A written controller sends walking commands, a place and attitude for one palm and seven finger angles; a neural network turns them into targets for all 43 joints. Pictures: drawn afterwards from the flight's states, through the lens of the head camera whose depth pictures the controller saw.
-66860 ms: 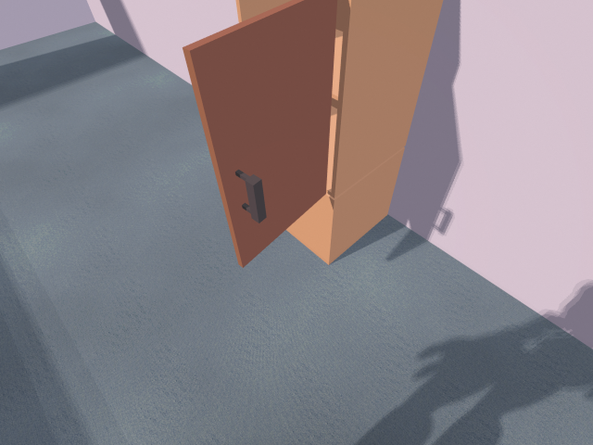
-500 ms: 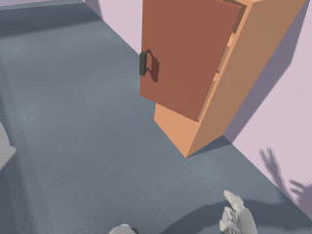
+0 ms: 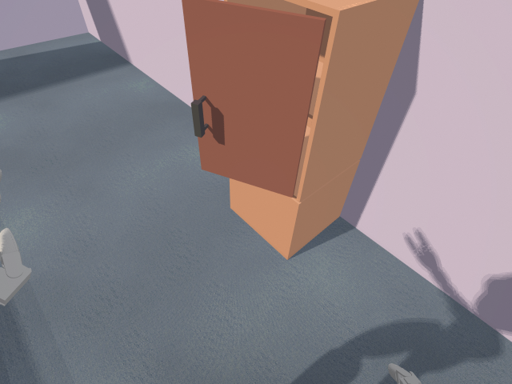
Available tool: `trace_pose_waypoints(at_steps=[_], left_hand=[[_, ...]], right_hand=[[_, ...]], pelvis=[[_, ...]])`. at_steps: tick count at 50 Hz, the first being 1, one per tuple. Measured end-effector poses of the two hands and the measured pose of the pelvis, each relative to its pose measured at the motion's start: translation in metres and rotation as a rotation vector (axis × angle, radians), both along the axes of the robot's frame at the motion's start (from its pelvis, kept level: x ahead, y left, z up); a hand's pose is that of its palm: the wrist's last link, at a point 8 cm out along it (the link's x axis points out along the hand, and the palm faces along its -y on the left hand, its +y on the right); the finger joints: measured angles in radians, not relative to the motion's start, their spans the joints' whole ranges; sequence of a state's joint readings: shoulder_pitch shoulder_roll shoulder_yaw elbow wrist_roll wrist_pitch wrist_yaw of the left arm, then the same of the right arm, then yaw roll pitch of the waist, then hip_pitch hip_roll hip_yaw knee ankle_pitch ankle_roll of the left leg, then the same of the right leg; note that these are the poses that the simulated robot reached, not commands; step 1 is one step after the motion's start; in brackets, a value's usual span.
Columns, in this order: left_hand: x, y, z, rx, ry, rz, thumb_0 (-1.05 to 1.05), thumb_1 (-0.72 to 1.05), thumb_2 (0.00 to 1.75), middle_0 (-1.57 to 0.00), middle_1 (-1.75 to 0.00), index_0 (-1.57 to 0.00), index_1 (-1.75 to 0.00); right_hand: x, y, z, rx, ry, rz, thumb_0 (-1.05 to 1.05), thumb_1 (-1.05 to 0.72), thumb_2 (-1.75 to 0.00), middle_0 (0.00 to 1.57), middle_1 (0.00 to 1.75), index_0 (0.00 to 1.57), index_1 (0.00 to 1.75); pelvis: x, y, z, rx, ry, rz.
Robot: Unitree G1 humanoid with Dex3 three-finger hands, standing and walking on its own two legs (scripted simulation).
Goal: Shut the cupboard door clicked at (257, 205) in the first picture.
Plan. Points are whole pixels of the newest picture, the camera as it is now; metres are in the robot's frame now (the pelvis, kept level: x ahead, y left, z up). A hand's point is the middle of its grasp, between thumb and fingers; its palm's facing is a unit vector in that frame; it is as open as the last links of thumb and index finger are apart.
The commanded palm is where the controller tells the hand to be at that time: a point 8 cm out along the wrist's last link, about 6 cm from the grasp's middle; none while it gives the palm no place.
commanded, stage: stop stepping back and stand still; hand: left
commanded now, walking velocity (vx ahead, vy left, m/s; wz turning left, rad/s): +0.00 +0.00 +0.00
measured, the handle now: (201, 116) +0.90 +0.17 -0.08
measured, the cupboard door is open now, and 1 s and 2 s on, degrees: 26 26 26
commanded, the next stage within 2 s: let the arm hang, fingers relaxed in 0.14 s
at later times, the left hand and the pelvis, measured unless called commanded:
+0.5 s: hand out of the picture +0.12 +0.18 -0.16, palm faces -0.04 -0.98 -0.18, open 7.4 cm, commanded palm none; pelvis +0.01 +0.00 -0.01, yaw +1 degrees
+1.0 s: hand out of the picture -0.03 +0.22 -0.17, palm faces +0.01 -0.97 -0.24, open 7.3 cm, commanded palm none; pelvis +0.01 +0.02 +0.01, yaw +0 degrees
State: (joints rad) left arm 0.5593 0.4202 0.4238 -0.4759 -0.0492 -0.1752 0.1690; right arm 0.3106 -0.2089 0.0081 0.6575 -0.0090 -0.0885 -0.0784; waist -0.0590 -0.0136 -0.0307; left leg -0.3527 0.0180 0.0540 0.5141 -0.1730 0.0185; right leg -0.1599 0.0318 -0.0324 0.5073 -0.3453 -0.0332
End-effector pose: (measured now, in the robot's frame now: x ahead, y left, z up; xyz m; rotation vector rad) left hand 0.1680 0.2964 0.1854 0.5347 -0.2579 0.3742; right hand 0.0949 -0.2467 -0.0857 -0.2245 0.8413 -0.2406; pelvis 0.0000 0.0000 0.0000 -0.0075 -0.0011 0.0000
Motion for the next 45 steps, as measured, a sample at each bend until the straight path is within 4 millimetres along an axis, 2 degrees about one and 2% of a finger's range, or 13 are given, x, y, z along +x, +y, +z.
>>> trace_pose_waypoints(at_steps=[6,12,13,15,17,19,21,23,26,31,37,41,45], left_hand=[[-0.005,-0.005,0.002,0.027,0.019,0.003,0.01,0.89,0.90,-0.22,-0.30,-0.22,-0.30],[0.008,0.006,-0.012,-0.039,0.033,0.070,0.01,0.89,0.90,-0.22,-0.30,-0.22,-0.30],[0.013,0.006,-0.020,-0.048,0.051,0.061,0.01,0.89,0.90,-0.21,-0.30,-0.21,-0.30],[0.029,0.007,-0.061,-0.096,0.219,0.046,0.00,0.89,0.90,-0.21,-0.30,-0.21,-0.30],[0.037,0.004,-0.120,-0.180,0.466,0.044,0.00,0.90,0.90,-0.20,-0.30,-0.20,-0.30],[0.030,-0.008,-0.182,-0.264,0.718,0.038,0.00,0.90,0.90,-0.20,-0.30,-0.20,-0.30],[0.009,-0.026,-0.237,-0.346,0.940,0.030,0.00,0.90,0.90,-0.20,-0.29,-0.20,-0.30],[-0.021,-0.047,-0.282,-0.429,1.126,0.026,0.00,0.91,0.90,-0.20,-0.29,-0.20,-0.30],[-0.074,-0.077,-0.324,-0.558,1.339,0.045,0.01,0.91,0.90,-0.20,-0.29,-0.20,-0.30],[-0.135,-0.060,-0.337,-0.621,1.468,0.194,-0.03,1.00,0.89,-0.21,-0.30,-0.21,-0.30],[-0.194,-0.041,-0.328,-0.596,1.638,0.291,-0.01,0.96,0.89,-0.21,-0.30,-0.21,-0.30],[-0.213,-0.033,-0.319,-0.575,1.688,0.331,-0.01,0.93,0.90,-0.20,-0.30,-0.20,-0.30],[-0.215,-0.030,-0.315,-0.562,1.689,0.339,0.00,0.92,0.90,-0.20,-0.29,-0.20,-0.30]], right_hand=[[0.020,0.004,-0.007,0.037,0.003,0.027,0.02,-0.90,-0.90,0.20,0.30,0.21,0.30],[0.052,0.011,-0.003,0.040,-0.035,0.062,0.02,-0.90,-0.90,0.20,0.30,0.21,0.30],[0.059,0.012,-0.002,0.052,-0.055,0.081,0.02,-0.90,-0.90,0.20,0.30,0.21,0.29],[0.071,0.012,-0.007,0.068,-0.057,0.137,0.01,-0.90,-0.90,0.20,0.30,0.21,0.29],[0.078,0.009,-0.013,0.067,-0.036,0.162,0.01,-0.90,-0.90,0.20,0.30,0.21,0.30],[0.080,0.006,-0.016,0.058,-0.012,0.162,0.01,-0.90,-0.90,0.21,0.30,0.21,0.30],[0.075,0.002,-0.017,0.042,0.020,0.149,0.01,-0.90,-0.90,0.21,0.30,0.21,0.30],[0.063,-0.001,-0.018,0.021,0.074,0.134,0.01,-0.90,-0.90,0.20,0.30,0.21,0.30],[0.035,-0.004,-0.020,-0.007,0.190,0.107,0.01,-0.90,-0.90,0.20,0.30,0.21,0.29],[-0.017,-0.001,-0.029,-0.009,0.403,0.067,0.01,-0.90,-0.90,0.20,0.30,0.20,0.29],[-0.064,0.013,-0.041,0.049,0.529,0.009,0.01,-0.90,-0.90,0.20,0.30,0.20,0.29],[-0.082,0.022,-0.048,0.086,0.564,-0.015,0.01,-0.90,-0.90,0.20,0.30,0.20,0.29],[-0.090,0.029,-0.052,0.110,0.572,-0.028,0.01,-0.90,-0.90,0.20,0.30,0.20,0.29]], pelvis=[[0.009,-0.003,-0.001,-0.013,0.003,-0.012],[0.019,-0.002,-0.001,-0.001,-0.005,-0.016],[0.019,-0.002,-0.001,-0.002,-0.001,-0.012],[0.017,0.001,-0.004,0.000,0.008,-0.003],[0.014,0.003,-0.007,-0.001,0.011,0.003],[0.012,0.005,-0.009,0.000,0.009,0.007],[0.010,0.005,-0.010,0.002,0.003,0.010],[0.010,0.005,-0.010,0.005,-0.004,0.012],[0.010,0.004,-0.007,0.001,-0.013,0.016],[0.011,0.003,-0.001,-0.014,-0.017,0.026],[0.010,0.009,0.004,-0.015,-0.025,0.014],[0.009,0.014,0.006,-0.011,-0.030,0.005],[0.008,0.017,0.007,-0.006,-0.035,-0.002]])
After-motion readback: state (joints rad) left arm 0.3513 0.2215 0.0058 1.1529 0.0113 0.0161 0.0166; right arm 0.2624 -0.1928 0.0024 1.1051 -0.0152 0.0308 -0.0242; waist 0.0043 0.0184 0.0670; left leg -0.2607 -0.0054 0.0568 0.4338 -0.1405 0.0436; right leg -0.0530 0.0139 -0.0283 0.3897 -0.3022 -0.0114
